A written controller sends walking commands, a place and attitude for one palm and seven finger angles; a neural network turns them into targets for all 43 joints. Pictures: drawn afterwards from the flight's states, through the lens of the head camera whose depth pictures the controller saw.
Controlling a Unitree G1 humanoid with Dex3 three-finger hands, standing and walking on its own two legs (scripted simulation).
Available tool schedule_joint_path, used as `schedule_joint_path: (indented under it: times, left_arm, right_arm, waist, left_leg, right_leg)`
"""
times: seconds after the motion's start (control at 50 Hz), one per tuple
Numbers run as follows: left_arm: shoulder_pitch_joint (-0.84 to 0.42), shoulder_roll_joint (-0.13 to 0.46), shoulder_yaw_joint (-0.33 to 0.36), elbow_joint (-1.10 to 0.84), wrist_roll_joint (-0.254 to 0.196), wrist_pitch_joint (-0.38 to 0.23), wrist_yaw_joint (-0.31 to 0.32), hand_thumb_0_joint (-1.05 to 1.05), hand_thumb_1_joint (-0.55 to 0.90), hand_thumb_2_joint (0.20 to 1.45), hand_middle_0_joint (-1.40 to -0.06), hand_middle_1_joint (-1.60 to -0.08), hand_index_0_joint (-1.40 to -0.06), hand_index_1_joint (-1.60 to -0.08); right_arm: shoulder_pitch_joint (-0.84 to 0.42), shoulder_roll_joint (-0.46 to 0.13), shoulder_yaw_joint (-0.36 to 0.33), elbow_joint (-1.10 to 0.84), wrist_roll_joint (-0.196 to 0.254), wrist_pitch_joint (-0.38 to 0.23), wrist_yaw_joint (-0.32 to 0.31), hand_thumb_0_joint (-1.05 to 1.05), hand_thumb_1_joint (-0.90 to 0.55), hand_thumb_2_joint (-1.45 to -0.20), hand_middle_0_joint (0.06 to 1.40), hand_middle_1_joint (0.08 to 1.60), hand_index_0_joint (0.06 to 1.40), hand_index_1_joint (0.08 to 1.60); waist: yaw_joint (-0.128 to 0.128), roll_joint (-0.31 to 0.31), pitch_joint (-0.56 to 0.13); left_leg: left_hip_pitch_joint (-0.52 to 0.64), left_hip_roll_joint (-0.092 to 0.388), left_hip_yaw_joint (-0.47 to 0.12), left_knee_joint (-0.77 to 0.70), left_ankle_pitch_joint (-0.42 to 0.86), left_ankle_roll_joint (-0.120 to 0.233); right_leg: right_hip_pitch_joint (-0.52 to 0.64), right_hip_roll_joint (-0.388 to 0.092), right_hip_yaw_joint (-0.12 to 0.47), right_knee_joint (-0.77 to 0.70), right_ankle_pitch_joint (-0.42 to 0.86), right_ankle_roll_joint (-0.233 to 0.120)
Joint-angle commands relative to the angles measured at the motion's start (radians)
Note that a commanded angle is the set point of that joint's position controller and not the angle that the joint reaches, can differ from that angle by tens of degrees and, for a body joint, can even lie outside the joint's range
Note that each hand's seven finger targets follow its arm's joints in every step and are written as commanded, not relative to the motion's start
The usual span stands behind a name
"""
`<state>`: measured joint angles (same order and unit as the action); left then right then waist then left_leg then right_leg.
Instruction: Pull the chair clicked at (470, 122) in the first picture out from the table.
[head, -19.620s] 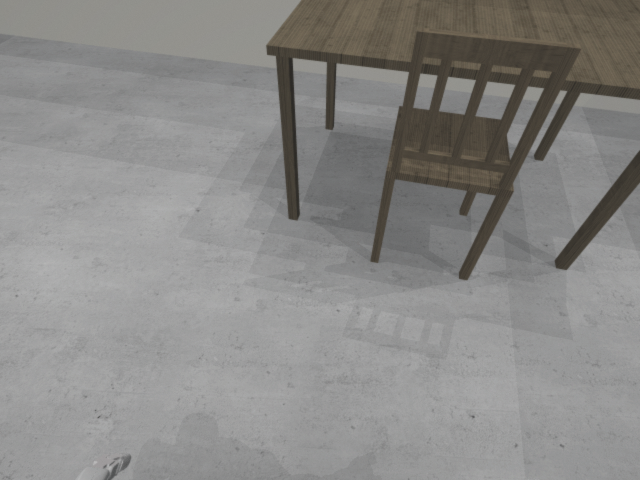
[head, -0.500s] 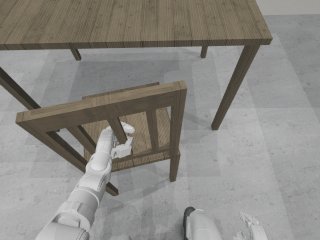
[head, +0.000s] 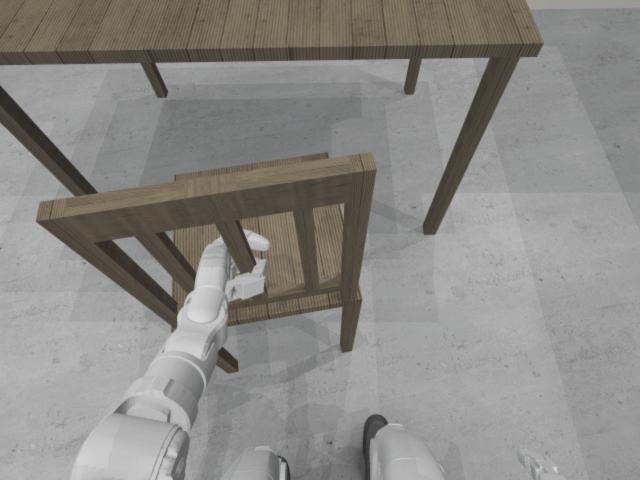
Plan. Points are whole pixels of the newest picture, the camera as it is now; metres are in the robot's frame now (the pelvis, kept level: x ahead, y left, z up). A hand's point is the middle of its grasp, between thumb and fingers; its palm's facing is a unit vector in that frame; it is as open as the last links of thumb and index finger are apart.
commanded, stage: step backward, pulling the chair out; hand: left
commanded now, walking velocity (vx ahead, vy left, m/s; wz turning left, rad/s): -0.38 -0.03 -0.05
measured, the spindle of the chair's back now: (246, 262) +0.40 +0.11 -0.07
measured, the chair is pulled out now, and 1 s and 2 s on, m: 0.30 0.51 0.62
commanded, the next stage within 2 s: stop walking, hand still on the chair in 0.96 s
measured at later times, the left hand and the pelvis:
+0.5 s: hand (250, 348) +0.27 +0.09 -0.06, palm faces -0.10 -0.98 -0.18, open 5.4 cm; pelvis -0.09 +0.01 +0.00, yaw -2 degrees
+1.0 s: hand (254, 446) +0.16 +0.08 -0.06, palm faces -0.12 -0.98 -0.17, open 5.3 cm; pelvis -0.20 +0.01 +0.01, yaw +0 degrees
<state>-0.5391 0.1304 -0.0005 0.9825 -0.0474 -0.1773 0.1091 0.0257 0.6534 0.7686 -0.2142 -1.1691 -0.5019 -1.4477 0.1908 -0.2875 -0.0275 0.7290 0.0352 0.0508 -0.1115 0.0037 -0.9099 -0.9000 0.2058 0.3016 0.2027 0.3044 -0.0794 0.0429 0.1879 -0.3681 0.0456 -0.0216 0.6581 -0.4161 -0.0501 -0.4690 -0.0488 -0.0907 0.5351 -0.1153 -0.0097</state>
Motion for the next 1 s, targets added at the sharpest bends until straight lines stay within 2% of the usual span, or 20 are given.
schedule_joint_path:
  times: [0.0, 0.06, 0.12, 0.16, 0.2, 0.26, 0.32, 0.38, 0.42, 0.46, 0.5, 0.56, 0.62, 0.64, 0.66, 0.68, 0.72, 0.76, 0.92, 0.98]
  left_arm:
    - [-0.118, 0.114, -0.028, -0.250, 0.000, -0.023, -0.004, 0.000, 0.900, 0.900, -0.500, -1.450, -0.500, -1.450]
    - [-0.142, 0.107, -0.025, -0.323, 0.016, -0.037, -0.007, 0.000, 0.900, 0.900, -0.500, -1.450, -0.500, -1.450]
    - [-0.175, 0.086, -0.029, -0.313, 0.024, -0.049, -0.011, 0.000, 0.900, 0.900, -0.500, -1.450, -0.500, -1.450]
    - [-0.222, 0.118, -0.020, -0.273, 0.045, -0.067, -0.011, 0.000, 0.900, 0.900, -0.500, -1.450, -0.500, -1.450]
    - [-0.237, 0.172, 0.012, -0.256, 0.038, -0.084, -0.002, 0.000, 0.900, 0.900, -0.500, -1.450, -0.500, -1.450]
    - [-0.167, 0.214, 0.035, -0.157, 0.028, -0.078, 0.000, 0.000, 0.900, 0.900, -0.500, -1.450, -0.500, -1.450]
    - [-0.159, 0.175, 0.030, -0.142, 0.034, -0.053, 0.002, 0.000, 0.900, 0.900, -0.500, -1.450, -0.500, -1.450]
    - [-0.134, 0.153, 0.009, -0.155, 0.021, -0.038, -0.001, 0.000, 0.900, 0.900, -0.500, -1.450, -0.500, -1.450]
    - [-0.154, 0.116, -0.024, -0.201, 0.014, -0.043, -0.007, 0.000, 0.900, 0.900, -0.500, -1.450, -0.500, -1.450]
    - [-0.229, 0.088, -0.046, -0.279, 0.015, -0.053, -0.014, 0.000, 0.900, 0.900, -0.500, -1.450, -0.500, -1.450]
    - [-0.247, 0.078, -0.039, -0.266, 0.023, -0.054, -0.013, 0.000, 0.900, 0.900, -0.500, -1.450, -0.500, -1.450]
    - [-0.265, 0.089, -0.030, -0.215, 0.044, -0.078, -0.014, 0.000, 0.900, 0.900, -0.500, -1.450, -0.500, -1.450]
    - [-0.257, 0.111, -0.019, -0.188, 0.058, -0.108, -0.021, 0.000, 0.900, 0.900, -0.500, -1.450, -0.500, -1.450]
    - [-0.254, 0.155, 0.005, -0.195, 0.050, -0.112, -0.015, 0.000, 0.900, 0.900, -0.500, -1.450, -0.500, -1.450]
    - [-0.214, 0.208, 0.039, -0.164, 0.035, -0.107, -0.009, 0.000, 0.900, 0.900, -0.500, -1.450, -0.500, -1.450]
    - [-0.201, 0.222, 0.053, -0.146, 0.027, -0.099, -0.008, 0.000, 0.900, 0.900, -0.500, -1.450, -0.500, -1.450]
    - [-0.166, 0.205, 0.050, -0.142, 0.029, -0.074, -0.009, 0.000, 0.900, 0.900, -0.500, -1.450, -0.500, -1.450]
    - [-0.119, 0.201, 0.060, -0.138, 0.031, -0.051, -0.001, 0.000, 0.900, 0.900, -0.500, -1.450, -0.500, -1.450]
    - [-0.088, 0.114, -0.022, -0.212, 0.006, -0.002, -0.013, 0.000, 0.900, 0.900, -0.500, -1.450, -0.500, -1.450]
    - [-0.151, 0.050, -0.076, -0.259, 0.005, -0.004, -0.026, 0.000, 0.900, 0.900, -0.500, -1.450, -0.500, -1.450]
  right_arm:
    - [0.023, -0.110, -0.028, -0.144, -0.003, -0.001, -0.028, 0.000, -0.900, -0.900, 0.200, 0.300, 0.200, 0.300]
    - [-0.030, -0.087, -0.016, -0.186, -0.019, 0.011, -0.018, 0.000, -0.900, -0.900, 0.200, 0.300, 0.200, 0.300]
    - [0.034, -0.075, -0.027, -0.156, -0.022, -0.009, 0.008, 0.000, -0.900, -0.900, 0.200, 0.300, 0.200, 0.300]
    - [0.045, -0.082, -0.031, -0.132, -0.031, -0.021, 0.016, 0.000, -0.900, -0.900, 0.200, 0.300, 0.200, 0.300]
    - [0.074, -0.073, -0.042, -0.123, -0.014, -0.014, 0.007, 0.000, -0.900, -0.900, 0.200, 0.300, 0.200, 0.300]
    - [0.032, -0.070, -0.041, -0.116, -0.001, -0.023, -0.008, 0.000, -0.900, -0.900, 0.200, 0.300, 0.200, 0.300]
    - [0.026, -0.053, -0.013, -0.098, -0.006, -0.037, -0.009, 0.000, -0.900, -0.900, 0.200, 0.300, 0.200, 0.300]
    - [0.045, -0.070, -0.007, -0.093, -0.005, -0.037, -0.021, 0.000, -0.900, -0.900, 0.200, 0.300, 0.200, 0.300]
    - [0.032, -0.110, -0.027, -0.125, -0.010, -0.026, -0.030, 0.000, -0.900, -0.900, 0.200, 0.300, 0.200, 0.300]
    - [-0.010, -0.078, -0.013, -0.157, -0.024, -0.015, -0.019, 0.000, -0.900, -0.900, 0.200, 0.300, 0.200, 0.300]
    - [0.013, -0.060, -0.015, -0.140, -0.031, -0.017, -0.001, 0.000, -0.900, -0.900, 0.200, 0.300, 0.200, 0.300]
    - [0.081, -0.077, -0.033, -0.104, -0.028, -0.035, 0.033, 0.000, -0.900, -0.900, 0.200, 0.300, 0.200, 0.300]
    - [0.068, -0.072, -0.029, -0.096, -0.028, -0.032, 0.040, 0.000, -0.900, -0.900, 0.200, 0.300, 0.200, 0.300]
    - [0.085, -0.072, -0.037, -0.094, -0.016, -0.031, 0.034, 0.000, -0.900, -0.900, 0.200, 0.300, 0.200, 0.300]
    - [0.093, -0.075, -0.049, -0.093, 0.001, -0.030, 0.019, 0.000, -0.900, -0.900, 0.200, 0.300, 0.200, 0.300]
    - [0.046, -0.076, -0.050, -0.109, 0.006, -0.034, 0.012, 0.000, -0.900, -0.900, 0.200, 0.300, 0.200, 0.300]
    - [-0.015, -0.060, -0.031, -0.121, -0.002, -0.046, 0.011, 0.000, -0.900, -0.900, 0.200, 0.300, 0.200, 0.300]
    - [-0.021, -0.056, -0.011, -0.109, -0.010, -0.044, 0.008, 0.000, -0.900, -0.900, 0.200, 0.300, 0.200, 0.300]
    - [0.063, -0.077, -0.015, -0.136, 0.003, -0.009, -0.024, 0.000, -0.900, -0.900, 0.200, 0.300, 0.200, 0.300]
    - [0.051, -0.104, -0.029, -0.174, -0.001, 0.010, -0.019, 0.000, -0.900, -0.900, 0.200, 0.300, 0.200, 0.300]
  waist:
    - [0.043, -0.038, -0.524]
    - [0.060, 0.219, -0.433]
    - [0.043, 0.092, -0.466]
    - [0.031, 0.125, -0.458]
    - [0.011, -0.004, -0.563]
    - [0.053, -0.150, -0.524]
    - [0.061, -0.185, -0.534]
    - [0.045, -0.164, -0.530]
    - [0.048, 0.008, -0.486]
    - [0.053, 0.231, -0.462]
    - [0.048, 0.189, -0.415]
    - [0.020, 0.108, -0.464]
    - [0.025, 0.154, -0.466]
    - [0.017, 0.060, -0.531]
    - [0.018, -0.140, -0.570]
    - [0.041, -0.204, -0.559]
    - [0.078, -0.128, -0.528]
    - [0.073, -0.073, -0.530]
    - [0.042, -0.192, -0.558]
    - [0.048, 0.136, -0.475]
  left_leg:
    - [0.123, 0.110, -0.069, -0.252, 0.315, 0.061]
    - [-0.031, 0.244, -0.147, -0.335, 0.403, 0.135]
    - [0.241, 0.242, -0.116, -0.151, 0.824, 0.130]
    - [0.272, 0.206, -0.065, -0.106, 0.853, 0.084]
    - [0.237, 0.144, 0.008, -0.061, 0.668, 0.030]
    - [0.048, 0.004, 0.009, 0.157, -0.064, 0.001]
    - [0.014, 0.004, -0.051, 0.127, -0.095, 0.009]
    - [0.128, 0.023, 0.002, -0.155, 0.068, 0.018]
    - [0.166, 0.157, -0.105, -0.276, 0.403, 0.085]
    - [0.084, 0.271, -0.169, -0.331, 0.499, 0.151]
    - [0.204, 0.307, -0.184, -0.246, 0.815, 0.192]
    - [0.477, 0.269, -0.146, -0.101, 1.152, 0.145]
    - [0.353, 0.212, -0.074, -0.064, 0.949, 0.093]
    - [0.282, 0.167, -0.023, -0.047, 0.804, 0.054]
    - [0.163, 0.097, 0.034, 0.033, 0.475, 0.011]
    - [0.037, 0.024, 0.025, 0.147, 0.033, -0.004]
    - [-0.049, -0.001, -0.086, 0.313, -0.138, 0.001]
    - [-0.042, -0.006, -0.086, 0.257, -0.110, -0.007]
    - [0.208, 0.035, 0.053, -0.278, 0.184, 0.019]
    - [0.260, 0.228, -0.049, -0.306, 0.530, 0.119]
  right_leg:
    - [0.328, -0.112, 0.110, -0.051, 0.196, 0.004]
    - [0.304, 0.002, 0.051, 0.209, -0.120, 0.022]
    - [0.213, 0.006, 0.073, 0.070, -0.032, 0.005]
    - [0.228, -0.022, 0.089, -0.010, 0.168, -0.003]
    - [0.358, -0.089, 0.153, -0.049, 0.484, -0.018]
    - [0.329, -0.292, 0.314, -0.169, 0.450, -0.126]
    - [0.366, -0.296, 0.259, -0.145, 0.390, -0.123]
    - [0.345, -0.224, 0.183, -0.106, 0.321, -0.063]
    - [0.255, -0.062, 0.095, -0.010, 0.147, 0.020]
    - [0.227, -0.001, 0.063, 0.225, -0.148, 0.029]
    - [0.119, 0.011, 0.086, 0.271, -0.302, 0.009]
    - [0.104, 0.022, 0.081, 0.028, -0.137, 0.003]
    - [0.244, -0.017, 0.109, -0.095, 0.167, -0.007]
    - [0.367, -0.060, 0.146, -0.105, 0.448, -0.017]
    - [0.498, -0.150, 0.224, -0.091, 0.685, -0.052]
    - [0.513, -0.259, 0.300, -0.101, 0.836, -0.097]
    - [0.439, -0.356, 0.340, -0.114, 0.668, -0.158]
    - [0.457, -0.326, 0.276, -0.091, 0.661, -0.155]
    - [0.415, -0.195, 0.169, -0.090, 0.321, -0.048]
    - [0.238, -0.001, 0.045, 0.083, 0.032, 0.037]
